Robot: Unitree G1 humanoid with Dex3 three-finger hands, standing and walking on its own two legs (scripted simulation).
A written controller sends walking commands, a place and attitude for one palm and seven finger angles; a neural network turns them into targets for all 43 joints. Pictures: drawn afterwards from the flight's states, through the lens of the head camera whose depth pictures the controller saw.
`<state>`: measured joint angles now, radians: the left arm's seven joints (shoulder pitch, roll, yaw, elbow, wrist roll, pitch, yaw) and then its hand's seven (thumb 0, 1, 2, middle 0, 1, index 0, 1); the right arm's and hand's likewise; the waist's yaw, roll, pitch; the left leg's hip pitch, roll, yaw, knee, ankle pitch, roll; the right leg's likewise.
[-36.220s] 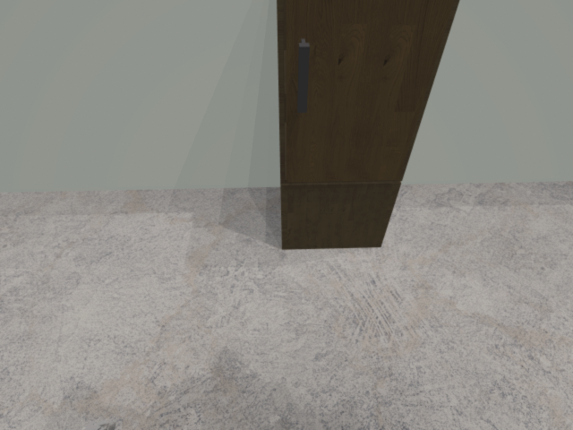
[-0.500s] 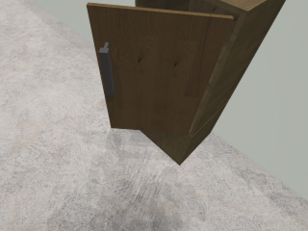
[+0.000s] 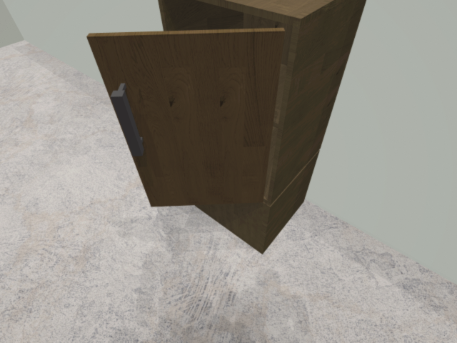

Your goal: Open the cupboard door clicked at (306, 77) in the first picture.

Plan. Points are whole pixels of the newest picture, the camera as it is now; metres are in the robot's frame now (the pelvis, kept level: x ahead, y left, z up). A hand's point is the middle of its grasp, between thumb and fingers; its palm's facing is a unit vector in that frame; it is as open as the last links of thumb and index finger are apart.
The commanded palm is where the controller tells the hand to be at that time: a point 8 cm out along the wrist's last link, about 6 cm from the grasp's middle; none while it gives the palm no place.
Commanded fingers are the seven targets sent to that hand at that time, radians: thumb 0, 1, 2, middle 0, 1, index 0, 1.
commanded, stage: come to a stop and stand still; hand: left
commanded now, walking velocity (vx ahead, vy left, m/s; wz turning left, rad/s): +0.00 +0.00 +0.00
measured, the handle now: (130, 120) +0.60 +0.27 +0.06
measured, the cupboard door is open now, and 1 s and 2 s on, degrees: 42 42 42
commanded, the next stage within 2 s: look again from close up in 0.22 s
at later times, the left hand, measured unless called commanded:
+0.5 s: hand out of the picture +0.01 +0.18 -0.17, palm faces +0.02 -0.98 -0.21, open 7.4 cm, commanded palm none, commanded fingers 0.00 0.90 0.90 -0.20 -0.30 -0.20 -0.30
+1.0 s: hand out of the picture +0.03 +0.20 -0.16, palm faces +0.01 -0.97 -0.24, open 7.4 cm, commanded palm none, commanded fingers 0.00 0.90 0.90 -0.20 -0.30 -0.20 -0.30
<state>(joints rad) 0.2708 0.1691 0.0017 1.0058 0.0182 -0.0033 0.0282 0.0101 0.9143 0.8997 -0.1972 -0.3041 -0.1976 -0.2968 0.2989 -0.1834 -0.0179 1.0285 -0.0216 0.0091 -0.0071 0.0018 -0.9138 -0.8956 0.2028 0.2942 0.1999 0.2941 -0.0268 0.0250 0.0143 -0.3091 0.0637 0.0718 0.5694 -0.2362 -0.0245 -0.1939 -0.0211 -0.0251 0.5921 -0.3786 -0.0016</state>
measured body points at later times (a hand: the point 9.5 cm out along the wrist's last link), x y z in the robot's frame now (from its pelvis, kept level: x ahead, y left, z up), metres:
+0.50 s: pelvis +0.01 -0.01 +0.01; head +0.01 +0.00 +0.46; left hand +0.01 +0.23 -0.15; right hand +0.04 -0.24 -0.15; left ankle +0.04 +0.14 -0.73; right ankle -0.04 -0.12 -0.73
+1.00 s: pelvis +0.01 +0.00 +0.01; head +0.02 +0.01 +0.46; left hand +0.03 +0.26 -0.14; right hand +0.06 -0.24 -0.14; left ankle +0.04 +0.14 -0.73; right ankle -0.04 -0.12 -0.73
